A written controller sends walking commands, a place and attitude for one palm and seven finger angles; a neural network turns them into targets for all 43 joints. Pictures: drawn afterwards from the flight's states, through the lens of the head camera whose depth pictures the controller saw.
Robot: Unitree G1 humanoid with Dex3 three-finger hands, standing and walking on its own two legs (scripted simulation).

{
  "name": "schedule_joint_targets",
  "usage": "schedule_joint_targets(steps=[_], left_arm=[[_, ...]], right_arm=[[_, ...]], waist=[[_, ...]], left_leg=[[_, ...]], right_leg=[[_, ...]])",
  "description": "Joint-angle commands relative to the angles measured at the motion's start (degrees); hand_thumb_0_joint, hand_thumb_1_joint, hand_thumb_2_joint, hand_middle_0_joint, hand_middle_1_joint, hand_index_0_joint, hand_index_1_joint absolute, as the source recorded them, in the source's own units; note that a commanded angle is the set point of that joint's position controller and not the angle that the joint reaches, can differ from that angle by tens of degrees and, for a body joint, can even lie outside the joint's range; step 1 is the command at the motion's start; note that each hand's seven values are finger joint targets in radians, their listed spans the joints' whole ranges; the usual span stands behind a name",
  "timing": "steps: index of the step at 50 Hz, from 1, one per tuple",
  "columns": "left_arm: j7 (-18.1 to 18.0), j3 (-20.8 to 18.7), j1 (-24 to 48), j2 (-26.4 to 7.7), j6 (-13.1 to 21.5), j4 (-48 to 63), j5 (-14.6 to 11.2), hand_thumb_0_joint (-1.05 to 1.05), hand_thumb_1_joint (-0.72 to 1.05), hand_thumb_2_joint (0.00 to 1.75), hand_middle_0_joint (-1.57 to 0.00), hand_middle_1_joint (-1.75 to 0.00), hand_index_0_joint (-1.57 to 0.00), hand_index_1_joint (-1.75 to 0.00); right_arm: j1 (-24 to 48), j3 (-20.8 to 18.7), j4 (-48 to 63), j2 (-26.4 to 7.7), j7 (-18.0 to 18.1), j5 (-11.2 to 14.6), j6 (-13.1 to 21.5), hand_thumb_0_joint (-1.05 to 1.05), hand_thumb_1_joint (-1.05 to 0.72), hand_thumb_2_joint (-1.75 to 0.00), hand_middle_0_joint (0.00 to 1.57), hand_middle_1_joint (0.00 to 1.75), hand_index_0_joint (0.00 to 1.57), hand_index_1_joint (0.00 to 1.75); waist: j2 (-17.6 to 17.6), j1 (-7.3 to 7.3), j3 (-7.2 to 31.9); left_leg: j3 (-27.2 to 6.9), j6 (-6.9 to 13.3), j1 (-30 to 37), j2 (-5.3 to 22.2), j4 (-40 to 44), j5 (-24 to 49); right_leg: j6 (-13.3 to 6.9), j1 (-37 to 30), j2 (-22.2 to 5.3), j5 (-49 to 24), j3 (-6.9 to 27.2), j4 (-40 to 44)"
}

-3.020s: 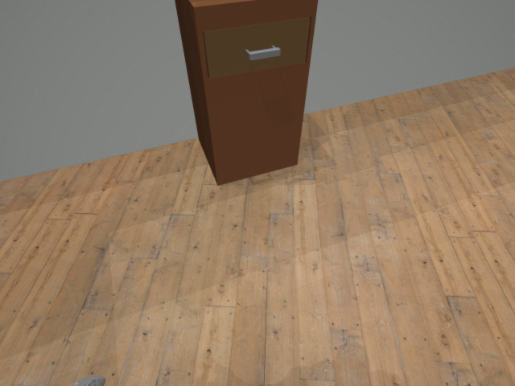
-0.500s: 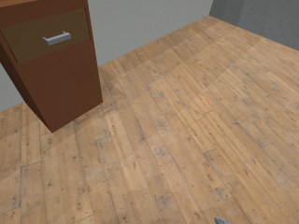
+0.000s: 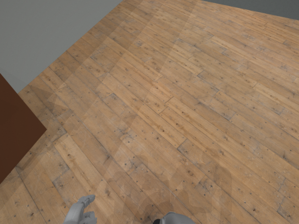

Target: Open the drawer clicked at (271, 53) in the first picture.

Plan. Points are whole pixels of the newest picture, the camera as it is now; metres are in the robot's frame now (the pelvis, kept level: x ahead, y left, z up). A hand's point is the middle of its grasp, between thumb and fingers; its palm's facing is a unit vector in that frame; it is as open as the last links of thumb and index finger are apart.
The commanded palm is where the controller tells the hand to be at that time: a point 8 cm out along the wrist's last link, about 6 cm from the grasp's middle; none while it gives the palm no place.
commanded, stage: walk to a spot facing it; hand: left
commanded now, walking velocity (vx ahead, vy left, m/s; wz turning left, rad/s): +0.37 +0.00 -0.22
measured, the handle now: out of the picture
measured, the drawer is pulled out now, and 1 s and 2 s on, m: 0.00 0.00 0.00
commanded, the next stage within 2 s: turn to face it in 0.82 s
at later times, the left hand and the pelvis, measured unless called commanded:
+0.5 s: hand (69, 198) +0.21 +0.25 -0.16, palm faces -0.08 -0.98 -0.15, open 7.4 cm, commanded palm none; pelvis +0.22 +0.06 +0.02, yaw -10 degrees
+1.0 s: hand (127, 101) +0.59 +0.09 -0.14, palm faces -0.40 -0.88 -0.25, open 7.3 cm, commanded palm none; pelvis +0.40 -0.04 +0.01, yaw -24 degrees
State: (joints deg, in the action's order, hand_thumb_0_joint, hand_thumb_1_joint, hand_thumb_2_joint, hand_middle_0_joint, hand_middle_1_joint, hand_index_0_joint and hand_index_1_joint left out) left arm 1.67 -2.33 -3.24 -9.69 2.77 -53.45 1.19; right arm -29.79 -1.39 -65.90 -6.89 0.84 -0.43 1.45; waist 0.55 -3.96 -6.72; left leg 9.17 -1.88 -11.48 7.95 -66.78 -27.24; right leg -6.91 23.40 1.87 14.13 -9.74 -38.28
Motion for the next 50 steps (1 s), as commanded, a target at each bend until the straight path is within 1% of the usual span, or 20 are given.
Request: schedule_joint_targets(steps=[1,4,13,16,17,18,19,20,22,24,29,34,39,41,43,44,45,46,48,50], left_arm=[[-2.4,-2.5,-11.9,-9.7,0.5,-1.6,-0.6,0.0,0.9,0.9,-0.2,-0.3,-0.2,-0.3],[-2.4,-2.3,-10.5,-7.1,1.4,-2.3,0.3,0.0,0.9,0.9,-0.2,-0.3,-0.2,-0.3],[-1.8,-2.2,-16.2,-9.1,1.3,-4.2,0.2,0.0,0.9,0.9,-0.2,-0.3,-0.2,-0.3],[-1.9,-2.4,-16.2,-10.1,1.0,-4.4,-0.2,0.0,0.9,0.9,-0.2,-0.3,-0.2,-0.3],[-1.7,-2.3,-16.1,-9.0,0.9,-4.2,-0.4,0.0,0.9,0.9,-0.2,-0.3,-0.2,-0.3],[-1.3,-2.0,-17.7,-6.2,0.8,-3.2,-0.8,0.0,0.9,0.9,-0.2,-0.3,-0.2,-0.3],[-1.1,-1.5,-16.3,-5.4,1.2,-1.8,-0.7,0.0,0.9,0.9,-0.2,-0.3,-0.2,-0.3],[-1.5,-2.0,-13.7,-7.0,0.9,-2.0,-0.1,0.0,0.9,0.9,-0.2,-0.3,-0.2,-0.3],[-0.4,-2.3,-11.6,-5.6,0.0,-2.7,0.3,0.0,0.9,0.9,-0.2,-0.3,-0.2,-0.3],[0.0,-2.3,-16.1,-3.5,-1.4,-4.2,0.7,0.0,0.9,0.9,-0.2,-0.3,-0.2,-0.3],[0.3,-3.1,-14.0,-1.9,-3.1,-2.5,0.9,0.0,0.9,0.9,-0.2,-0.3,-0.2,-0.3],[1.0,-2.8,-5.4,-1.1,-3.2,0.8,0.8,0.0,0.9,0.9,-0.2,-0.3,-0.2,-0.3],[1.0,-2.3,0.1,-1.1,-2.3,2.6,0.7,0.0,0.9,0.9,-0.2,-0.3,-0.2,-0.3],[0.9,-2.5,-3.9,-2.4,-1.7,1.8,0.7,0.0,0.9,0.9,-0.2,-0.3,-0.2,-0.3],[0.5,-3.6,-18.4,-6.4,-0.5,-2.5,1.0,0.0,0.9,0.9,-0.2,-0.3,-0.2,-0.3],[-0.3,-5.1,-25.4,-13.6,0.3,-4.1,1.1,0.0,0.9,0.9,-0.2,-0.3,-0.2,-0.3],[-1.0,-6.1,-28.5,-19.1,0.3,-4.9,-0.2,0.0,0.9,0.9,-0.2,-0.3,-0.2,-0.3],[-1.7,-6.1,-26.0,-19.2,0.0,-4.1,-1.1,0.0,0.9,0.9,-0.2,-0.3,-0.2,-0.3],[-2.3,-3.7,-15.4,-12.4,0.1,-1.8,-0.7,0.0,0.9,0.9,-0.2,-0.3,-0.2,-0.3],[-2.9,-2.2,-9.7,-8.3,0.9,-1.4,-0.2,0.0,0.9,0.9,-0.2,-0.3,-0.2,-0.3]], right_arm=[[7.0,-1.8,8.1,-6.5,0.2,-1.0,1.3,0.0,-0.9,-0.9,0.2,0.3,0.2,0.3],[2.7,-1.9,6.7,-3.8,-0.3,-1.3,0.0,0.0,-0.9,-0.9,0.2,0.3,0.2,0.3],[20.2,-1.9,13.1,-5.9,-2.3,-1.1,1.6,0.0,-0.9,-0.9,0.2,0.3,0.2,0.3],[16.7,-2.3,12.0,-8.0,-1.9,-1.2,2.4,0.0,-0.9,-0.9,0.2,0.3,0.2,0.3],[10.2,-2.9,10.0,-10.5,-1.2,-1.4,2.8,0.0,-0.9,-0.9,0.2,0.3,0.2,0.3],[2.4,-4.4,8.3,-16.9,-0.6,-2.3,3.2,0.0,-0.9,-0.9,0.2,0.3,0.2,0.3],[-1.9,-4.9,7.7,-20.5,-0.7,-2.0,2.5,0.0,-0.9,-0.9,0.2,0.3,0.2,0.3],[0.9,-4.1,7.7,-17.1,-0.2,-1.6,2.5,0.0,-0.9,-0.9,0.2,0.3,0.2,0.3],[8.8,-2.6,9.8,-11.8,-0.1,-1.4,2.8,0.0,-0.9,-0.9,0.2,0.3,0.2,0.3],[12.5,-2.2,9.9,-9.3,0.2,-1.1,3.4,0.0,-0.9,-0.9,0.2,0.3,0.2,0.3],[9.4,-2.8,8.6,-8.3,0.6,-0.8,4.1,0.0,-0.9,-0.9,0.2,0.3,0.2,0.3],[5.3,-3.1,6.8,-9.0,0.5,-0.9,3.8,0.0,-0.9,-0.9,0.2,0.3,0.2,0.3],[2.1,-3.3,5.2,-9.8,0.3,-1.5,2.9,0.0,-0.9,-0.9,0.2,0.3,0.2,0.3],[3.5,-3.7,5.8,-11.3,0.3,-1.4,2.8,0.0,-0.9,-0.9,0.2,0.3,0.2,0.3],[6.3,-3.9,7.2,-13.3,0.0,-0.6,2.6,0.0,-0.9,-0.9,0.2,0.3,0.2,0.3],[5.2,-3.3,8.8,-10.4,-0.9,0.3,2.5,0.0,-0.9,-0.9,0.2,0.3,0.2,0.3],[6.3,-2.6,11.3,-6.9,-0.4,0.6,2.7,0.0,-0.9,-0.9,0.2,0.3,0.2,0.3],[9.6,-2.7,11.6,-8.2,0.2,0.7,2.4,0.0,-0.9,-0.9,0.2,0.3,0.2,0.3],[10.7,-2.4,9.9,-7.5,0.3,-0.3,1.5,0.0,-0.9,-0.9,0.2,0.3,0.2,0.3],[5.2,-1.6,6.5,-5.0,0.3,-1.0,-0.1,0.0,-0.9,-0.9,0.2,0.3,0.2,0.3]], waist=[[-2.1,4.28,5.6],[1.1,0.55,5.8],[8.1,5.32,2.1],[4.2,2.7,3.8],[0.4,-0.26,6.9],[-11.3,-2.66,13.1],[-20.1,-3.34,14.3],[-15.2,-3.21,11.1],[-6.0,0.51,1.3],[-7.2,4.12,0.8],[-6.0,4.26,1.0],[-6.7,2.16,-0.6],[-8.4,0.43,-0.8],[-8.9,3.08,2.7],[-6.3,10.53,12.1],[6.2,13.25,19.0],[14.1,12.25,23.2],[8.7,11.85,22.7],[3.1,7.08,12.9],[2.8,2.38,9.7]], left_leg=[[-7.9,0.0,-21.8,3.8,-8.9,6.6],[-5.9,-0.9,-16.5,3.1,1.1,9.0],[-3.1,-0.2,-15.1,-0.9,26.6,14.8],[-0.2,0.5,-2.6,-4.1,36.3,15.9],[-2.7,1.7,9.1,-2.5,39.5,16.3],[-19.5,6.4,22.3,11.0,43.2,14.0],[-31.2,10.6,23.0,21.4,50.9,11.1],[-31.7,10.4,17.5,21.7,54.0,4.6],[-22.1,8.4,4.5,17.3,56.9,0.8],[-11.3,6.0,-0.4,13.6,57.3,5.5],[-3.1,7.1,2.7,12.6,58.7,13.6],[2.2,8.0,9.1,13.2,57.4,20.5],[7.1,6.7,14.0,13.4,51.7,34.4],[9.8,6.0,16.4,13.7,43.2,51.1],[12.2,2.8,10.3,11.1,22.3,56.6],[11.0,0.5,-8.2,6.7,5.1,31.0],[4.5,-2.3,-24.5,-2.5,-14.0,-7.9],[-5.1,-1.2,-25.3,-0.4,-17.3,-5.4],[-7.8,-0.8,-23.4,2.7,-14.4,3.7],[-7.6,-0.8,-17.2,2.9,-6.4,7.2]], right_leg=[[-6.7,-13.8,-19.7,-15.2,24.2,22.9],[-4.7,-5.8,-14.5,-13.5,16.7,24.1],[-3.2,-11.5,-13.3,-7.8,18.5,23.0],[-1.4,-11.1,-11.5,-13.9,17.2,15.2],[0.2,-6.0,-8.9,-17.0,15.3,4.7],[3.1,5.0,-3.0,-4.6,9.9,-11.8],[4.2,11.4,-0.3,17.9,7.2,-27.2],[4.1,14.2,-3.1,15.9,11.1,-33.7],[4.5,14.5,-7.5,7.2,11.3,-35.0],[5.5,11.0,-8.3,2.3,10.1,-33.3],[7.7,15.7,-9.9,-4.5,8.4,-28.7],[8.4,17.9,-10.6,-5.8,5.1,-14.4],[5.9,12.9,-6.6,-3.2,1.0,-2.5],[3.8,6.0,-3.2,-0.2,-1.2,1.0],[2.0,-16.7,-0.1,-5.8,-2.9,8.2],[-1.6,-35.9,-11.9,-13.0,12.4,9.0],[-9.2,-44.1,-27.0,-33.0,37.8,12.5],[-9.8,-38.1,-27.8,-33.6,36.0,15.8],[-6.2,-21.8,-23.4,-28.2,25.0,17.7],[-2.7,-11.2,-19.4,-31.2,13.8,19.3]])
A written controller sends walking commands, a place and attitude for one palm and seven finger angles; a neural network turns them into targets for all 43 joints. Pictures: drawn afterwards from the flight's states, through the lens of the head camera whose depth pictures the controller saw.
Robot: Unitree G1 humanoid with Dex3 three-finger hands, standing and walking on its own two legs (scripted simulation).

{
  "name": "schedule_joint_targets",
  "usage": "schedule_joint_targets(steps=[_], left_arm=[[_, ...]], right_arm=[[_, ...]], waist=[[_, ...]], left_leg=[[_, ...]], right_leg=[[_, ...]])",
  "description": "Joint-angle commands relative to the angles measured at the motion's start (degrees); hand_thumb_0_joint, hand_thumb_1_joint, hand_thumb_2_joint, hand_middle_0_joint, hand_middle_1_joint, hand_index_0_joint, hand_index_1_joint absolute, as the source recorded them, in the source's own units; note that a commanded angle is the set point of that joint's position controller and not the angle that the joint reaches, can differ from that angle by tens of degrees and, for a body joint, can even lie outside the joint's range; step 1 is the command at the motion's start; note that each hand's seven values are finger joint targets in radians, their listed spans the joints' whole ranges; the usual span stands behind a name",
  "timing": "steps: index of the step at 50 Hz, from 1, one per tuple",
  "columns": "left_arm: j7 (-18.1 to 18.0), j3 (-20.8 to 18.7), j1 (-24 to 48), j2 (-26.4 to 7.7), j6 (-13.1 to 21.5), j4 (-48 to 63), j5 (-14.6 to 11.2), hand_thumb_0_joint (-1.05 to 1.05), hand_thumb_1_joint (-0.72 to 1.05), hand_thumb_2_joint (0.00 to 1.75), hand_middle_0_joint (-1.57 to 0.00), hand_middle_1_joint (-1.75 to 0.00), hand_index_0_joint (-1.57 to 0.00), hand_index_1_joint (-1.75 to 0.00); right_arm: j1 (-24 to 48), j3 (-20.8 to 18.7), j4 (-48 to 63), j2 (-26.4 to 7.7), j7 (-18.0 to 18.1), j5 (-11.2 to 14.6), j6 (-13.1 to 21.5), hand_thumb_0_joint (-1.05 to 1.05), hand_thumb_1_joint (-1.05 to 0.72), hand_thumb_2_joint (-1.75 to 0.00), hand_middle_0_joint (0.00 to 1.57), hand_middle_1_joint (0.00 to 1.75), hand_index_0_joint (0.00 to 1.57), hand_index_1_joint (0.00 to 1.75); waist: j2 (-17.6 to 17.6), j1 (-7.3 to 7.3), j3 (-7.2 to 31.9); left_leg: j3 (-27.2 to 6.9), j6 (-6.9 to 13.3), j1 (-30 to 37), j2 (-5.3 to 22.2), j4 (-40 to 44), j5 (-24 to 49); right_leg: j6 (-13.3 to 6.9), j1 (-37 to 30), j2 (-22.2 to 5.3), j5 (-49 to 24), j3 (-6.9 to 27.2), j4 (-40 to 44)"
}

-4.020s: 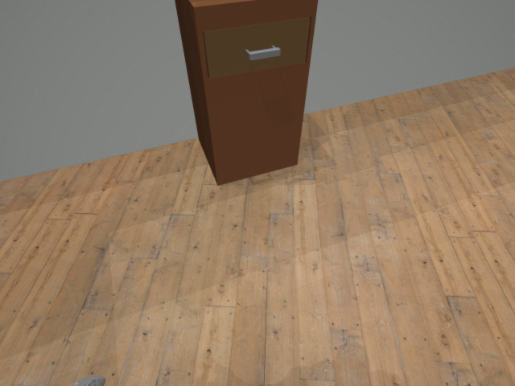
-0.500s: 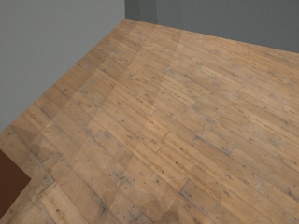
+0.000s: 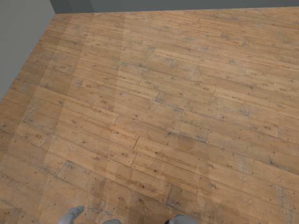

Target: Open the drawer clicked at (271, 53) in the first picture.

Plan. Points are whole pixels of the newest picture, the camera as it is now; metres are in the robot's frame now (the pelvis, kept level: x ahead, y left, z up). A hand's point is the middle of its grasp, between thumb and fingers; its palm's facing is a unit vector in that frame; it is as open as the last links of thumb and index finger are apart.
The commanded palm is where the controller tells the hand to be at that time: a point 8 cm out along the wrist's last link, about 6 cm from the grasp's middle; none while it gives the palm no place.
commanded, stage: turn to face it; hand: left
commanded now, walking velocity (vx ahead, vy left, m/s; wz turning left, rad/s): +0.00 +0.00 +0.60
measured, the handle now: out of the picture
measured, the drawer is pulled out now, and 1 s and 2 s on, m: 0.00 0.00 0.00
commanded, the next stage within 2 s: none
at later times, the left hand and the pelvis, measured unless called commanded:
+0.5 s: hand out of the picture +0.12 +0.25 -0.17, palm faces +0.27 -0.94 -0.21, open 7.3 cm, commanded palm none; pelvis +0.09 +0.04 +0.01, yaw +14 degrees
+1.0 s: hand out of the picture +0.09 +0.18 -0.12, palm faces +0.52 -0.81 -0.28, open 7.4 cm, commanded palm none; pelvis +0.11 -0.03 +0.02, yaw +33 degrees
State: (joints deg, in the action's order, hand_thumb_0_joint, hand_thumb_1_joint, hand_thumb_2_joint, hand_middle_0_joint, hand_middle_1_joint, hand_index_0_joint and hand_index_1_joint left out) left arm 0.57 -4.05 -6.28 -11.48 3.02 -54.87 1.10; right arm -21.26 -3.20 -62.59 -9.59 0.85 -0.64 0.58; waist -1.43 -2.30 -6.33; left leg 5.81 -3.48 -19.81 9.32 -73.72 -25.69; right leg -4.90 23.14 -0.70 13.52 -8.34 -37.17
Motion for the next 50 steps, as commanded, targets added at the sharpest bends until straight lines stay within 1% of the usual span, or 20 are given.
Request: schedule_joint_targets(steps=[1,5,12,14,15,16,17,18,20,23,34,37,39,40,41,42,44,45,47,50], left_arm=[[-1.9,0.0,-5.2,-5.9,0.8,0.0,0.1,0.0,0.9,0.9,-0.2,-0.3,-0.2,-0.3],[-1.7,1.2,-2.4,-4.4,0.1,0.2,-0.2,0.0,0.9,0.9,-0.2,-0.3,-0.2,-0.3],[-2.4,-0.8,-5.0,-7.0,-1.8,0.8,0.2,0.0,0.9,0.9,-0.2,-0.3,-0.2,-0.3],[-2.4,-1.2,-4.9,-7.3,-2.4,1.4,0.2,0.0,0.9,0.9,-0.2,-0.3,-0.2,-0.3],[-2.3,-1.4,-5.2,-7.4,-2.7,1.9,-0.1,0.0,0.9,0.9,-0.2,-0.3,-0.2,-0.3],[-2.1,-1.5,-6.3,-5.7,-3.2,3.0,-0.5,0.0,0.9,0.9,-0.2,-0.3,-0.2,-0.3],[-1.9,-0.8,-6.0,-3.2,-3.3,5.5,-1.0,0.0,0.9,0.9,-0.2,-0.3,-0.2,-0.3],[-2.2,-0.6,-3.4,-4.3,-3.8,6.4,-0.1,0.0,0.9,0.9,-0.2,-0.3,-0.2,-0.3],[-1.7,-1.1,-0.5,-4.5,-3.5,6.5,0.0,0.0,0.9,0.9,-0.2,-0.3,-0.2,-0.3],[-1.4,-1.3,-4.3,-4.7,-3.9,4.7,-0.1,0.0,0.9,0.9,-0.2,-0.3,-0.2,-0.3],[-1.8,-1.0,-2.8,-5.3,-4.5,7.3,-0.5,0.0,0.9,0.9,-0.2,-0.3,-0.2,-0.3],[-2.0,-1.0,-5.8,-5.6,-4.3,7.4,-0.8,0.0,0.9,0.9,-0.2,-0.3,-0.2,-0.3],[-2.1,-1.3,-10.2,-6.9,-3.9,6.7,-0.8,0.0,0.9,0.9,-0.2,-0.3,-0.2,-0.3],[-2.4,-1.8,-12.5,-9.0,-3.5,6.7,-0.4,0.0,0.9,0.9,-0.2,-0.3,-0.2,-0.3],[-2.9,-2.9,-12.8,-14.9,-3.1,7.5,0.7,0.0,0.9,0.9,-0.2,-0.3,-0.2,-0.3],[-2.8,-2.3,-8.7,-16.7,-3.7,9.3,0.4,0.0,0.9,0.9,-0.2,-0.3,-0.2,-0.3],[-3.0,-1.7,-2.8,-12.6,-3.3,10.7,0.1,0.0,0.9,0.9,-0.2,-0.3,-0.2,-0.3],[-2.7,-0.9,-0.5,-10.6,-3.1,10.8,0.1,0.0,0.9,0.9,-0.2,-0.3,-0.2,-0.3],[-2.5,-0.4,-3.0,-9.0,-2.4,10.3,0.1,0.0,0.9,0.9,-0.2,-0.3,-0.2,-0.3],[-2.6,-0.6,-7.9,-10.0,-2.4,8.7,0.3,0.0,0.9,0.9,-0.2,-0.3,-0.2,-0.3]], right_arm=[[-5.4,0.5,2.3,-1.8,0.3,-0.7,0.0,0.0,-0.9,-0.9,0.2,0.3,0.2,0.3],[-4.7,0.9,2.3,-0.5,0.0,-0.2,-1.3,0.0,-0.9,-0.9,0.2,0.3,0.2,0.3],[7.1,0.0,8.1,-2.6,-1.3,-0.5,-1.2,0.0,-0.9,-0.9,0.2,0.3,0.2,0.3],[6.2,-0.4,8.8,-3.8,-1.6,-0.6,-1.4,0.0,-0.9,-0.9,0.2,0.3,0.2,0.3],[3.5,-0.8,8.7,-5.3,-1.6,-0.8,-1.3,0.0,-0.9,-0.9,0.2,0.3,0.2,0.3],[0.2,-1.8,8.9,-9.4,-1.5,-1.2,-0.9,0.0,-0.9,-0.9,0.2,0.3,0.2,0.3],[-2.0,-2.8,9.4,-14.6,-1.2,-1.3,-0.7,0.0,-0.9,-0.9,0.2,0.3,0.2,0.3],[-3.0,-2.9,8.6,-14.6,-0.4,-1.1,-0.9,0.0,-0.9,-0.9,0.2,0.3,0.2,0.3],[2.3,-2.5,10.5,-12.8,0.1,-0.9,-0.6,0.0,-0.9,-0.9,0.2,0.3,0.2,0.3],[7.2,-2.1,12.0,-11.5,0.2,-0.7,0.0,0.0,-0.9,-0.9,0.2,0.3,0.2,0.3],[7.5,-3.9,12.2,-14.4,-0.7,-0.7,-1.5,0.0,-0.9,-0.9,0.2,0.3,0.2,0.3],[10.0,-4.4,13.2,-15.1,-0.9,-0.8,-2.1,0.0,-0.9,-0.9,0.2,0.3,0.2,0.3],[12.2,-4.6,14.4,-14.7,-1.2,-0.4,-2.5,0.0,-0.9,-0.9,0.2,0.3,0.2,0.3],[12.8,-4.4,15.1,-12.8,-1.4,-0.1,-2.6,0.0,-0.9,-0.9,0.2,0.3,0.2,0.3],[12.0,-3.7,16.5,-8.3,-1.7,0.3,-2.8,0.0,-0.9,-0.9,0.2,0.3,0.2,0.3],[13.0,-3.9,17.5,-9.6,-1.7,-0.6,-2.8,0.0,-0.9,-0.9,0.2,0.3,0.2,0.3],[12.2,-4.3,15.8,-10.7,-2.1,-1.0,-3.8,0.0,-0.9,-0.9,0.2,0.3,0.2,0.3],[10.9,-4.0,14.5,-10.1,-2.5,-1.0,-3.9,0.0,-0.9,-0.9,0.2,0.3,0.2,0.3],[10.1,-3.5,13.6,-9.5,-2.7,-0.7,-3.8,0.0,-0.9,-0.9,0.2,0.3,0.2,0.3],[13.4,-3.0,14.4,-9.1,-2.7,-0.5,-4.0,0.0,-0.9,-0.9,0.2,0.3,0.2,0.3]], waist=[[6.4,-0.66,9.1],[8.7,-1.61,6.3],[9.2,2.62,3.2],[6.5,1.95,3.7],[2.9,0.5,5.6],[-8.4,-0.7,8.2],[-20.9,-1.35,8.9],[-14.9,-2.6,12.2],[-8.3,-1.01,10.5],[-4.1,1.24,12.3],[-7.1,-0.21,10.8],[-8.7,1.1,10.9],[-7.0,3.27,11.2],[-2.5,4.61,11.2],[15.0,4.95,9.2],[16.9,4.28,6.3],[13.4,0.99,2.9],[11.5,-0.24,1.1],[11.4,0.42,3.1],[11.4,2.71,4.9]], left_leg=[[-4.0,0.5,-7.0,1.0,4.1,5.9],[-2.5,0.0,-3.1,-0.9,15.3,10.2],[0.5,0.9,-4.3,-2.1,29.3,7.8],[1.1,1.5,-0.4,-3.0,35.3,10.6],[0.8,2.2,4.9,-3.6,40.4,16.3],[-11.0,6.2,10.6,3.3,47.1,30.8],[-27.7,14.7,14.3,15.7,53.5,46.6],[-31.2,17.0,14.2,16.0,55.4,37.1],[-27.4,15.4,11.6,12.2,55.4,27.6],[-18.0,12.7,11.4,6.5,54.9,29.5],[-23.7,13.7,10.2,4.3,54.5,25.3],[-25.7,12.6,5.7,2.3,53.6,23.9],[-25.0,10.1,0.4,-0.4,50.9,20.0],[-22.6,7.1,-6.6,-3.7,46.0,13.2],[-11.9,1.8,-19.0,-12.2,30.7,-0.3],[-9.2,1.2,-18.3,-12.1,17.5,-5.8],[-10.3,1.4,-15.6,-9.0,6.6,-0.5],[-8.8,0.7,-15.5,-8.0,3.9,3.6],[-6.5,-0.7,-15.9,-7.9,3.5,6.1],[-4.7,-1.7,-15.1,-7.2,8.1,4.4]], right_leg=[[-4.1,-8.9,-16.1,-31.7,8.5,18.4],[-2.6,-3.6,-14.4,-22.2,2.1,21.4],[-2.3,-11.1,-19.3,-19.3,1.6,16.2],[-0.6,-11.2,-18.8,-17.1,0.0,11.3],[1.4,-9.9,-17.3,-15.4,-2.1,4.7],[5.1,-3.3,-12.0,-4.6,-4.3,-6.5],[8.9,6.5,-4.6,24.9,-4.2,-20.9],[8.2,8.1,-3.8,26.0,4.0,-29.5],[8.5,12.7,-5.4,17.0,8.0,-33.8],[9.3,8.8,-5.4,10.1,8.0,-29.0],[9.9,3.1,-2.3,12.2,7.5,-11.6],[9.0,-4.0,-0.6,10.5,6.8,-3.4],[8.4,-12.7,-0.3,3.6,6.1,7.9],[6.9,-20.0,-4.5,2.6,9.5,17.0],[1.0,-23.8,-21.0,11.6,27.6,26.0],[-3.0,-12.8,-28.7,11.4,30.2,27.4],[-1.0,-4.8,-22.9,8.8,23.7,26.3],[0.1,-5.4,-19.2,1.8,15.9,23.6],[0.5,-11.6,-16.7,-13.2,9.1,19.2],[-0.5,-17.1,-18.1,-21.7,6.6,17.1]])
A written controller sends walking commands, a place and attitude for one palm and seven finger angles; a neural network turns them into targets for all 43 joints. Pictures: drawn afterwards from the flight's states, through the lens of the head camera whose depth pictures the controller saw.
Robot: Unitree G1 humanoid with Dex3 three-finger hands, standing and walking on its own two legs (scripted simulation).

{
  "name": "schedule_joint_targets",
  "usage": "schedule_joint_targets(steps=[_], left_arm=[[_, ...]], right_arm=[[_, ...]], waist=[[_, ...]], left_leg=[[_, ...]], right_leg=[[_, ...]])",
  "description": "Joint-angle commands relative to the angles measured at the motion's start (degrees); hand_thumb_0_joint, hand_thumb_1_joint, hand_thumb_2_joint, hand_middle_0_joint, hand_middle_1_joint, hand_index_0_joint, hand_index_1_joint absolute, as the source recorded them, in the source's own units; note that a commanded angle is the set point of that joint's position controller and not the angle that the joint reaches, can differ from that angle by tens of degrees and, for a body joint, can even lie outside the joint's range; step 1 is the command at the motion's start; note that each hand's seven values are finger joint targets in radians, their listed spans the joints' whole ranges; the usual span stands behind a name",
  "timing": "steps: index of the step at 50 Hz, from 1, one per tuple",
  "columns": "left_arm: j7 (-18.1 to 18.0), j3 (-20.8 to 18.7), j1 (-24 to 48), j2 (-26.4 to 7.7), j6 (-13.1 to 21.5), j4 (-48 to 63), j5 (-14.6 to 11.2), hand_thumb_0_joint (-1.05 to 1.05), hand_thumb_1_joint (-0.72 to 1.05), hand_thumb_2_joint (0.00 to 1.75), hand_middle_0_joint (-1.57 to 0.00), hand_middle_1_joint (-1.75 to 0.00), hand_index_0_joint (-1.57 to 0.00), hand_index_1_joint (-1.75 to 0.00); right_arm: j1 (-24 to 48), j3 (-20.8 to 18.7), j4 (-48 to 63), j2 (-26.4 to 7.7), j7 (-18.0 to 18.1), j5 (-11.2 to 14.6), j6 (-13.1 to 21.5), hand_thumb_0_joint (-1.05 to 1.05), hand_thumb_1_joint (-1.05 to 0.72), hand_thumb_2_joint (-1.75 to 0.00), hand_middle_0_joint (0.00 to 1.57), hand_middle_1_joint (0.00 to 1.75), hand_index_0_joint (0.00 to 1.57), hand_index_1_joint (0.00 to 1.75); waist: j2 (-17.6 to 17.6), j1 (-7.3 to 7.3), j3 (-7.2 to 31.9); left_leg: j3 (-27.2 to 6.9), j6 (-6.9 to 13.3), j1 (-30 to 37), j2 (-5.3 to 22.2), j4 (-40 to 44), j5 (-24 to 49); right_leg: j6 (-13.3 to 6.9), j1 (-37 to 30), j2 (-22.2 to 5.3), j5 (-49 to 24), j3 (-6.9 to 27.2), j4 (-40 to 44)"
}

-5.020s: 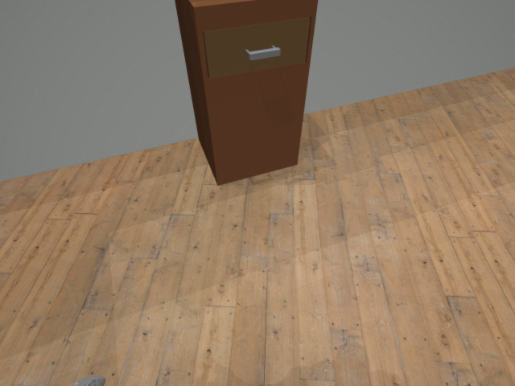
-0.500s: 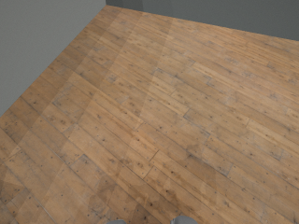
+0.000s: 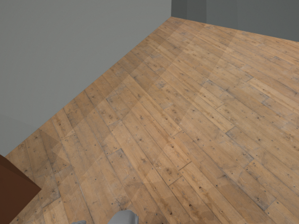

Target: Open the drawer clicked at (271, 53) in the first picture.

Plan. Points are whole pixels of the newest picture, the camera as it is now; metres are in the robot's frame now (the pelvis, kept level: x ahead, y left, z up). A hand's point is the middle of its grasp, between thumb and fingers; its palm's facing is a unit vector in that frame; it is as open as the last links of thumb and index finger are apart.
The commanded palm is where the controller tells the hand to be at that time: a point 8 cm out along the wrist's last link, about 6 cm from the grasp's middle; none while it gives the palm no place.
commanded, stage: turn to face it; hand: left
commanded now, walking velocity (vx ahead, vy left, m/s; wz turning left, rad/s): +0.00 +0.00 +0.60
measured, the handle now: out of the picture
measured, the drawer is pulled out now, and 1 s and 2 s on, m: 0.00 0.00 0.00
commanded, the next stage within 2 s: take the last steps up to it in 1.60 s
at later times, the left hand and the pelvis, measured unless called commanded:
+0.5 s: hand out of the picture -0.02 +0.29 -0.17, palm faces +0.35 -0.90 -0.26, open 7.4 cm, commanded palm none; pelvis -0.01 +0.05 +0.00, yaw +18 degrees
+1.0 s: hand out of the picture -0.03 +0.22 -0.14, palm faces +0.57 -0.77 -0.28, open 7.4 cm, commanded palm none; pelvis +0.00 +0.01 +0.00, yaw +37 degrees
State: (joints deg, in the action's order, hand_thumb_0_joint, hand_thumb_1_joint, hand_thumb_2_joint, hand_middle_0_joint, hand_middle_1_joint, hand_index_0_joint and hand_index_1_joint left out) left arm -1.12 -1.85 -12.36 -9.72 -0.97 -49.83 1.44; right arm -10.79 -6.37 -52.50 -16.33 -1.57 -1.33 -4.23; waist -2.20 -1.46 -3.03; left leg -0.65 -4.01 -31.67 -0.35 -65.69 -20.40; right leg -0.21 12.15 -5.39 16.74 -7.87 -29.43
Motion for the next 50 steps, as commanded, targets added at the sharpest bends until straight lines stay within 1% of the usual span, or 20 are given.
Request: schedule_joint_targets(steps=[1,8,11,12,13,14,15,16,18,20,29,32,35,36,37,38,40,41,43,50], left_arm=[[-0.8,-2.9,-2.9,-12.4,1.5,3.2,0.0,0.0,0.9,0.9,-0.2,-0.3,-0.2,-0.3],[-0.5,-4.0,-5.1,-15.6,0.7,1.6,0.4,0.0,0.9,0.9,-0.2,-0.3,-0.2,-0.3],[-0.2,-4.5,-4.5,-15.8,0.3,1.0,0.0,0.0,0.9,0.9,-0.2,-0.3,-0.2,-0.3],[0.0,-4.5,-4.0,-15.2,0.1,1.4,-0.6,0.0,0.9,0.9,-0.2,-0.3,-0.2,-0.3],[0.5,-4.1,-3.5,-12.0,0.0,3.6,-0.9,0.0,0.9,0.9,-0.2,-0.3,-0.2,-0.3],[0.4,-2.7,1.0,-9.9,-0.2,6.3,-0.4,0.0,0.9,0.9,-0.2,-0.3,-0.2,-0.3],[-0.3,-2.8,3.6,-10.2,-1.0,5.7,-0.2,0.0,0.9,0.9,-0.2,-0.3,-0.2,-0.3],[-0.3,-3.2,5.3,-10.2,-1.0,5.1,-0.6,0.0,0.9,0.9,-0.2,-0.3,-0.2,-0.3],[0.4,-3.6,2.8,-10.6,-1.0,3.1,-0.7,0.0,0.9,0.9,-0.2,-0.3,-0.2,-0.3],[0.8,-3.6,0.8,-10.4,-1.0,2.1,-0.5,0.0,0.9,0.9,-0.2,-0.3,-0.2,-0.3],[0.1,-3.1,6.3,-10.1,-0.7,5.2,-0.8,0.0,0.9,0.9,-0.2,-0.3,-0.2,-0.3],[-0.1,-2.8,5.6,-9.3,-0.2,5.8,-1.2,0.0,0.9,0.9,-0.2,-0.3,-0.2,-0.3],[-0.4,-2.9,0.7,-10.0,0.6,5.1,-1.4,0.0,0.9,0.9,-0.2,-0.3,-0.2,-0.3],[-0.6,-3.2,-1.3,-11.5,1.2,4.6,-1.2,0.0,0.9,0.9,-0.2,-0.3,-0.2,-0.3],[-1.1,-4.1,-2.6,-16.4,1.8,4.5,-0.4,0.0,0.9,0.9,-0.2,-0.3,-0.2,-0.3],[-1.1,-4.2,-2.6,-19.1,1.5,5.1,-0.1,0.0,0.9,0.9,-0.2,-0.3,-0.2,-0.3],[-1.3,-3.8,1.7,-15.2,1.1,5.9,-0.5,0.0,0.9,0.9,-0.2,-0.3,-0.2,-0.3],[-1.1,-3.2,4.6,-13.2,1.1,6.3,-0.5,0.0,0.9,0.9,-0.2,-0.3,-0.2,-0.3],[-0.9,-2.5,5.0,-11.5,1.4,6.4,-0.4,0.0,0.9,0.9,-0.2,-0.3,-0.2,-0.3],[-0.9,-3.4,-1.6,-14.4,1.1,3.5,0.2,0.0,0.9,0.9,-0.2,-0.3,-0.2,-0.3]], right_arm=[[4.2,0.3,4.6,-2.2,-0.3,0.2,0.7,0.0,-0.9,-0.9,0.2,0.3,0.2,0.3],[8.3,1.6,5.8,-1.7,-0.4,0.7,1.6,0.0,-0.9,-0.9,0.2,0.3,0.2,0.3],[4.6,1.5,5.4,-2.8,-0.1,0.6,2.5,0.0,-0.9,-0.9,0.2,0.3,0.2,0.3],[0.6,0.7,4.5,-5.6,-0.1,0.4,3.0,0.0,-0.9,-0.9,0.2,0.3,0.2,0.3],[-3.4,-1.1,4.1,-12.7,0.3,0.0,3.6,0.0,-0.9,-0.9,0.2,0.3,0.2,0.3],[-7.5,-1.8,3.0,-16.1,0.5,0.8,3.1,0.0,-0.9,-0.9,0.2,0.3,0.2,0.3],[-8.7,-1.5,1.5,-14.2,1.4,0.9,3.4,0.0,-0.9,-0.9,0.2,0.3,0.2,0.3],[-5.8,-1.0,2.1,-12.8,2.1,0.6,3.3,0.0,-0.9,-0.9,0.2,0.3,0.2,0.3],[1.6,0.2,4.0,-9.6,2.1,0.4,3.5,0.0,-0.9,-0.9,0.2,0.3,0.2,0.3],[2.7,0.4,4.6,-8.8,1.9,0.5,3.9,0.0,-0.9,-0.9,0.2,0.3,0.2,0.3],[-1.8,-0.4,3.5,-9.1,1.9,0.1,3.3,0.0,-0.9,-0.9,0.2,0.3,0.2,0.3],[-1.2,-0.7,3.8,-9.2,1.9,0.0,3.1,0.0,-0.9,-0.9,0.2,0.3,0.2,0.3],[0.7,-0.9,4.2,-8.9,1.8,0.4,2.9,0.0,-0.9,-0.9,0.2,0.3,0.2,0.3],[0.7,-0.7,4.4,-7.5,1.6,0.8,3.0,0.0,-0.9,-0.9,0.2,0.3,0.2,0.3],[-1.5,-0.2,5.0,-3.6,1.2,1.3,3.1,0.0,-0.9,-0.9,0.2,0.3,0.2,0.3],[-1.5,-0.2,6.3,-3.1,1.2,0.8,3.0,0.0,-0.9,-0.9,0.2,0.3,0.2,0.3],[-0.1,-0.8,4.8,-4.6,1.0,0.2,1.4,0.0,-0.9,-0.9,0.2,0.3,0.2,0.3],[-0.6,-0.6,3.7,-4.4,0.5,0.0,1.1,0.0,-0.9,-0.9,0.2,0.3,0.2,0.3],[-1.6,-0.2,2.7,-3.4,-0.2,0.0,0.8,0.0,-0.9,-0.9,0.2,0.3,0.2,0.3],[4.6,0.9,4.0,-2.0,-0.5,0.5,0.7,0.0,-0.9,-0.9,0.2,0.3,0.2,0.3]], waist=[[12.3,2.46,2.0],[16.5,4.71,4.8],[14.6,2.77,7.4],[9.7,0.3,10.1],[-7.6,-2.12,13.0],[-13.1,-3.96,12.2],[-11.7,-4.7,12.2],[-11.1,-3.78,8.5],[-7.2,0.02,5.0],[-5.5,1.02,5.6],[-5.8,-1.02,5.8],[-7.0,-0.57,6.8],[-6.4,2.1,8.4],[-3.0,3.08,8.9],[11.3,3.17,10.2],[17.5,3.2,8.9],[14.5,1.79,3.5],[11.9,0.46,0.3],[12.6,-0.12,0.3],[13.1,3.07,2.3]], left_leg=[[2.4,-1.2,-2.8,2.4,2.1,-1.8],[6.9,0.4,5.8,2.3,20.3,-5.4],[8.6,1.8,15.5,1.2,35.7,2.5],[6.1,3.1,25.7,3.0,43.1,12.2],[-12.7,9.7,38.6,17.4,43.9,32.2],[-18.7,15.7,39.4,25.7,42.7,50.6],[-18.3,15.9,37.0,24.2,42.3,51.1],[-16.2,15.8,32.3,21.5,42.4,46.8],[-10.1,13.1,25.9,15.4,43.8,38.8],[-8.6,12.0,24.9,12.9,44.9,35.5],[-18.8,14.7,27.3,13.1,44.7,30.7],[-20.6,14.1,24.8,11.8,42.1,35.5],[-21.2,11.6,19.9,9.4,37.8,35.1],[-19.6,8.7,15.0,6.6,34.3,27.9],[-11.4,4.1,2.9,0.2,24.0,8.4],[-3.3,1.4,-2.3,-4.7,11.5,-14.2],[-5.1,1.7,-0.6,-0.2,-2.4,-10.0],[-3.9,1.2,-1.2,0.9,-5.4,-5.5],[-1.7,0.2,-0.9,1.5,-6.2,-1.1],[3.4,-0.9,2.3,2.6,9.3,-4.6]], right_leg=[[-5.5,-7.5,-13.8,-26.1,5.5,9.0],[-6.3,-10.0,-16.7,-30.3,2.6,5.3],[-2.7,-8.0,-15.4,-29.5,-1.5,-2.2],[0.0,-2.3,-14.1,-25.9,-3.3,-10.4],[4.7,14.8,-6.8,-0.5,-5.3,-23.5],[6.1,23.3,-3.5,21.8,-0.7,-32.5],[6.0,24.5,-3.8,20.0,4.8,-36.5],[6.0,24.4,-3.6,16.7,6.2,-38.5],[6.2,21.2,-3.0,8.7,6.7,-38.4],[6.4,19.1,-2.0,5.6,6.4,-36.4],[6.5,17.7,1.2,8.0,8.2,-22.9],[5.6,11.5,3.3,8.1,7.8,-14.6],[4.9,0.7,4.3,-0.8,7.0,-0.2],[4.4,-6.7,1.9,-7.0,8.6,8.5],[0.5,-17.3,-11.8,-12.9,20.7,13.0],[-6.7,-13.5,-23.9,-19.5,28.8,12.9],[-8.2,-2.1,-19.4,-11.7,23.4,13.8],[-7.1,0.2,-16.1,-10.2,17.6,13.4],[-5.5,-0.3,-12.6,-13.7,10.5,11.9],[-6.7,-6.5,-15.0,-22.1,5.0,9.4]])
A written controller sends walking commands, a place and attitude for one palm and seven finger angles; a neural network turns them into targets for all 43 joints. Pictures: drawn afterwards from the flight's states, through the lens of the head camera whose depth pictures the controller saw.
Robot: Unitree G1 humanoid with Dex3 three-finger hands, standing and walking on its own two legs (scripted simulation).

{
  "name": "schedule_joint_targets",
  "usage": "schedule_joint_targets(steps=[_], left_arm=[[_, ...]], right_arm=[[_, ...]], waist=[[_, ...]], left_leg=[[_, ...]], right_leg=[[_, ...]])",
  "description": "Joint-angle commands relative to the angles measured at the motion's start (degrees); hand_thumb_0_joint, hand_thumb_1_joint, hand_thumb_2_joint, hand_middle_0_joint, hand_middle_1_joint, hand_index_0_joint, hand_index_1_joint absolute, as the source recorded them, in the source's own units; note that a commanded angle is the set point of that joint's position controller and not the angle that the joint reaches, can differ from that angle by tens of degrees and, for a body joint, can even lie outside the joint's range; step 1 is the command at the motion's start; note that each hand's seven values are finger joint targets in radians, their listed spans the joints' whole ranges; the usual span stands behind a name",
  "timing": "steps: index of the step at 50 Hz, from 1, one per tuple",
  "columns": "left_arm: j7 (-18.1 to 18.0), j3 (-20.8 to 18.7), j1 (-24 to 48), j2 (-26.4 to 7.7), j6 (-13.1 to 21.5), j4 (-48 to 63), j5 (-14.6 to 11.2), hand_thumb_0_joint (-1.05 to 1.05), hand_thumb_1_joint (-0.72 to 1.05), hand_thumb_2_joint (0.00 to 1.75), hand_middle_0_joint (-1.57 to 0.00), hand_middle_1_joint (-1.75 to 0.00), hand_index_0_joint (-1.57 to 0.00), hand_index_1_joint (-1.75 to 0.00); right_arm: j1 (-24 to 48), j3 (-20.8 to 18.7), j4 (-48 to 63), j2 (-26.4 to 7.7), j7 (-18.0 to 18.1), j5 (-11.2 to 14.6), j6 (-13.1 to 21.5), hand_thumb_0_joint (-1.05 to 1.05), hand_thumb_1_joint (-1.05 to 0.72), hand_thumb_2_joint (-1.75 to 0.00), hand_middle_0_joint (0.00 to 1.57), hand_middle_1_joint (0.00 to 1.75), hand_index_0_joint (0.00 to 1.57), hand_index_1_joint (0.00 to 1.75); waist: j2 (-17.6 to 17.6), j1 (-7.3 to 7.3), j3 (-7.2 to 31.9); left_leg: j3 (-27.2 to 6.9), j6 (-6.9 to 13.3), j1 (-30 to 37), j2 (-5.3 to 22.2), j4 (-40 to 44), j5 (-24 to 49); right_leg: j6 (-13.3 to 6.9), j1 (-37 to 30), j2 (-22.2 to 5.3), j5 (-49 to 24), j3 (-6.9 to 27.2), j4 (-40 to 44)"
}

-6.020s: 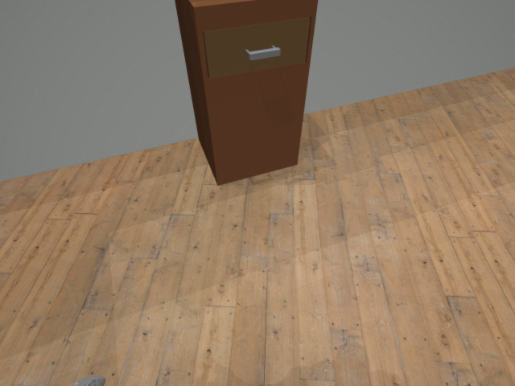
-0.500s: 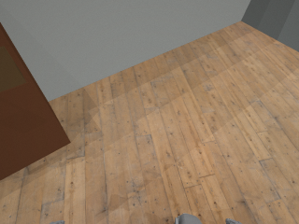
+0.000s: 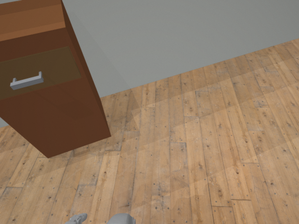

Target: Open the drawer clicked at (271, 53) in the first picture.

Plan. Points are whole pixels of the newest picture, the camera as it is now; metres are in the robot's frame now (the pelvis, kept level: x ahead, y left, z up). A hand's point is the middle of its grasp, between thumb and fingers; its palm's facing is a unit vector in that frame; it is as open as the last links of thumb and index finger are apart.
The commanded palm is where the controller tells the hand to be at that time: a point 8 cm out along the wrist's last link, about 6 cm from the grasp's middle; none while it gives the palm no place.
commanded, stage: turn to face it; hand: left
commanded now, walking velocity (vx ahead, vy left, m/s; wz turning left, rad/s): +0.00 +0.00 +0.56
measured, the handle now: (27, 79) +0.71 +0.59 -0.06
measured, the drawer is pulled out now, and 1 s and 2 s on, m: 0.00 0.00 0.00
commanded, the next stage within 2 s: take the last steps up to it in 0.60 s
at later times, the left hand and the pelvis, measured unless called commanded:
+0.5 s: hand out of the picture +0.00 +0.29 -0.17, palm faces +0.27 -0.93 -0.24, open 7.4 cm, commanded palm none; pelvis -0.01 +0.06 +0.01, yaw +13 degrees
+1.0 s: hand out of the picture -0.07 +0.20 -0.15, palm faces +0.42 -0.88 -0.25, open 7.3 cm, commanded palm none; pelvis -0.01 +0.03 +0.01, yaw +21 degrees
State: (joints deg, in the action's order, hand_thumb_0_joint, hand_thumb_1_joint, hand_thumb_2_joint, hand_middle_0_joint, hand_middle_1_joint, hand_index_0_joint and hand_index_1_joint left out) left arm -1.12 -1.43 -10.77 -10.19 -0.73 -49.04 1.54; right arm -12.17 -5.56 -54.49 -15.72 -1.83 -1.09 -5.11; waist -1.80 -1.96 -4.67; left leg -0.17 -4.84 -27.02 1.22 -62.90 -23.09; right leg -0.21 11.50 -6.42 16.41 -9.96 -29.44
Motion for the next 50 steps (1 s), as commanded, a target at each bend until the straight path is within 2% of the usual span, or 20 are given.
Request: schedule_joint_targets(steps=[1,5,7,8,9,10,11,12,14,16,29,32,34,35,36,37,39,41,43,50], left_arm=[[-0.8,-3.9,-4.0,-14.4,0.7,2.3,0.1,0.0,0.9,0.9,-0.2,-0.3,-0.2,-0.3],[-0.6,-4.6,-5.0,-15.8,0.3,1.1,0.3,0.0,0.9,0.9,-0.2,-0.3,-0.2,-0.3],[-0.4,-4.8,-4.6,-15.8,0.0,0.5,-0.1,0.0,0.9,0.9,-0.2,-0.3,-0.2,-0.3],[-0.2,-4.6,-4.5,-14.8,-0.3,0.7,-0.7,0.0,0.9,0.9,-0.2,-0.3,-0.2,-0.3],[0.2,-4.0,-5.1,-11.2,-0.5,2.3,-1.0,0.0,0.9,0.9,-0.2,-0.3,-0.2,-0.3],[0.1,-2.9,-2.2,-8.8,-0.8,4.6,-0.6,0.0,0.9,0.9,-0.2,-0.3,-0.2,-0.3],[-0.7,-2.9,1.3,-9.8,-1.6,3.6,-0.3,0.0,0.9,0.9,-0.2,-0.3,-0.2,-0.3],[-0.5,-3.3,2.2,-9.6,-1.5,2.8,-0.6,0.0,0.9,0.9,-0.2,-0.3,-0.2,-0.3],[0.3,-3.6,-0.9,-10.0,-1.3,0.0,-0.5,0.0,0.9,0.9,-0.2,-0.3,-0.2,-0.3],[0.5,-3.5,-3.2,-9.9,-1.4,-1.5,-0.5,0.0,0.9,0.9,-0.2,-0.3,-0.2,-0.3],[-0.3,-2.3,0.8,-7.2,-1.3,-0.6,-0.9,0.0,0.9,0.9,-0.2,-0.3,-0.2,-0.3],[-0.6,-2.2,-2.2,-6.1,-0.7,-1.4,-1.2,0.0,0.9,0.9,-0.2,-0.3,-0.2,-0.3],[-0.9,-2.2,-4.7,-6.5,0.0,-2.5,-1.2,0.0,0.9,0.9,-0.2,-0.3,-0.2,-0.3],[-1.2,-2.2,-6.3,-7.1,0.7,-3.2,-1.1,0.0,0.9,0.9,-0.2,-0.3,-0.2,-0.3],[-1.5,-2.7,-7.3,-10.5,1.5,-3.8,-0.4,0.0,0.9,0.9,-0.2,-0.3,-0.2,-0.3],[-1.2,-3.1,-7.8,-13.6,1.5,-3.4,-0.2,0.0,0.9,0.9,-0.2,-0.3,-0.2,-0.3],[-1.1,-3.4,-6.1,-11.8,1.2,-3.1,-0.5,0.0,0.9,0.9,-0.2,-0.3,-0.2,-0.3],[-0.6,-2.6,-4.0,-9.0,2.1,-3.3,-0.6,0.0,0.9,0.9,-0.2,-0.3,-0.2,-0.3],[-0.4,-2.3,-6.3,-7.5,3.1,-4.3,-0.6,0.0,0.9,0.9,-0.2,-0.3,-0.2,-0.3],[-0.2,-1.9,-14.8,-6.7,4.3,-9.0,0.1,0.0,0.9,0.9,-0.2,-0.3,-0.2,-0.3]], right_arm=[[7.1,0.3,6.2,-2.4,-0.3,0.3,1.7,0.0,-0.9,-0.9,0.2,0.3,0.2,0.3],[6.7,1.0,6.6,-1.9,0.0,0.6,2.7,0.0,-0.9,-0.9,0.2,0.3,0.2,0.3],[3.2,0.9,6.0,-3.1,0.2,0.5,3.3,0.0,-0.9,-0.9,0.2,0.3,0.2,0.3],[0.0,0.2,5.1,-5.7,0.2,0.3,3.8,0.0,-0.9,-0.9,0.2,0.3,0.2,0.3],[-2.8,-1.3,5.1,-12.3,0.4,-0.1,4.3,0.0,-0.9,-0.9,0.2,0.3,0.2,0.3],[-6.2,-2.0,4.4,-16.0,0.8,0.3,4.0,0.0,-0.9,-0.9,0.2,0.3,0.2,0.3],[-7.4,-1.6,3.0,-14.1,1.7,0.3,4.3,0.0,-0.9,-0.9,0.2,0.3,0.2,0.3],[-4.4,-1.1,3.5,-12.5,2.3,0.1,4.2,0.0,-0.9,-0.9,0.2,0.3,0.2,0.3],[2.0,0.4,5.1,-8.9,2.5,0.1,4.5,0.0,-0.9,-0.9,0.2,0.3,0.2,0.3],[2.6,0.8,5.3,-8.0,2.5,0.3,4.9,0.0,-0.9,-0.9,0.2,0.3,0.2,0.3],[-1.8,0.5,2.3,-6.3,2.8,-0.2,4.3,0.0,-0.9,-0.9,0.2,0.3,0.2,0.3],[-1.0,0.5,1.8,-6.0,2.8,-0.3,4.2,0.0,-0.9,-0.9,0.2,0.3,0.2,0.3],[-1.1,0.5,1.3,-5.2,2.7,0.2,4.2,0.0,-0.9,-0.9,0.2,0.3,0.2,0.3],[-1.5,0.8,0.9,-3.4,2.5,0.6,4.4,0.0,-0.9,-0.9,0.2,0.3,0.2,0.3],[-3.2,1.5,0.9,0.1,2.2,1.1,4.6,0.0,-0.9,-0.9,0.2,0.3,0.2,0.3],[-1.9,1.6,2.4,1.1,2.1,0.6,4.4,0.0,-0.9,-0.9,0.2,0.3,0.2,0.3],[-0.9,0.3,1.7,-2.3,1.6,-0.5,2.8,0.0,-0.9,-0.9,0.2,0.3,0.2,0.3],[-3.3,0.2,-0.9,-1.2,0.7,-0.8,2.8,0.0,-0.9,-0.9,0.2,0.3,0.2,0.3],[-4.7,0.3,-1.7,-0.2,0.4,-0.8,3.1,0.0,-0.9,-0.9,0.2,0.3,0.2,0.3],[-0.3,0.7,-1.0,1.2,-0.2,-0.8,3.9,0.0,-0.9,-0.9,0.2,0.3,0.2,0.3]], waist=[[13.4,4.17,4.3],[15.5,4.37,6.8],[14.1,2.3,8.6],[8.0,0.38,10.5],[-9.6,-1.25,12.9],[-15.8,-2.82,12.5],[-13.5,-3.91,11.9],[-11.4,-2.5,8.5],[-7.2,1.06,6.3],[-6.3,1.78,6.4],[-5.6,0.15,4.7],[-6.8,1.49,5.9],[-4.1,2.77,6.6],[-1.1,3.53,7.8],[10.0,3.26,9.1],[17.0,4.15,6.0],[15.5,3.74,0.1],[8.6,1.57,-2.0],[10.3,2.0,-1.5],[11.4,4.36,-2.8]], left_leg=[[3.8,0.2,-1.0,0.8,9.4,-2.4],[6.3,1.7,4.8,-0.2,20.9,-2.6],[7.2,2.5,12.4,-0.8,32.5,5.9],[5.1,3.5,21.5,1.1,39.6,14.3],[-13.3,9.1,32.2,15.2,41.8,30.5],[-21.0,16.2,31.0,24.5,41.9,46.6],[-19.7,15.9,27.7,22.3,42.1,45.1],[-17.4,15.2,24.4,19.5,42.4,40.9],[-10.9,13.2,21.1,14.5,43.5,36.8],[-7.9,12.5,20.7,11.9,44.1,36.9],[-17.1,15.4,18.2,12.5,45.7,26.9],[-18.3,14.9,16.4,11.3,43.9,28.5],[-17.3,12.9,12.4,9.3,40.8,27.4],[-15.4,10.3,9.4,6.8,37.5,22.6],[-8.5,6.3,1.4,0.6,29.2,8.4],[-2.8,3.8,-3.1,-4.4,20.0,-6.8],[-4.4,4.3,-5.1,-1.2,6.0,-4.9],[-2.6,3.6,-6.3,0.3,0.5,3.5],[-1.4,2.8,-7.3,1.2,-1.2,7.6],[1.4,2.1,-8.8,4.0,6.4,9.9]], right_leg=[[-6.6,-6.0,-13.9,-23.5,6.8,8.7],[-6.1,-7.3,-14.9,-27.7,5.1,4.4],[-2.8,-5.2,-13.5,-26.5,1.8,-1.5],[-0.1,0.5,-12.1,-21.4,-0.2,-8.6],[4.2,15.7,-4.9,2.5,-2.2,-21.3],[5.5,22.4,-1.8,23.8,2.1,-30.1],[4.8,22.1,-1.9,21.0,7.8,-34.5],[4.7,23.0,-1.7,16.8,8.8,-37.1],[5.1,21.2,-1.8,8.1,9.0,-38.4],[5.6,19.2,-1.1,5.0,8.5,-37.2],[4.7,12.1,2.6,8.8,8.7,-18.3],[3.8,6.6,4.2,6.3,8.3,-9.7],[3.5,-1.2,4.4,-1.4,8.0,1.3],[3.1,-7.3,2.1,-6.2,9.8,9.4],[0.1,-14.2,-8.4,-4.4,20.6,14.5],[-5.9,-9.5,-18.4,-1.2,29.7,18.1],[-7.6,1.1,-17.5,20.6,32.3,23.7],[-4.7,1.2,-12.0,15.2,22.5,22.2],[-3.8,-1.0,-10.3,10.2,17.7,21.7],[-5.0,-4.2,-11.0,11.1,16.3,23.4]])
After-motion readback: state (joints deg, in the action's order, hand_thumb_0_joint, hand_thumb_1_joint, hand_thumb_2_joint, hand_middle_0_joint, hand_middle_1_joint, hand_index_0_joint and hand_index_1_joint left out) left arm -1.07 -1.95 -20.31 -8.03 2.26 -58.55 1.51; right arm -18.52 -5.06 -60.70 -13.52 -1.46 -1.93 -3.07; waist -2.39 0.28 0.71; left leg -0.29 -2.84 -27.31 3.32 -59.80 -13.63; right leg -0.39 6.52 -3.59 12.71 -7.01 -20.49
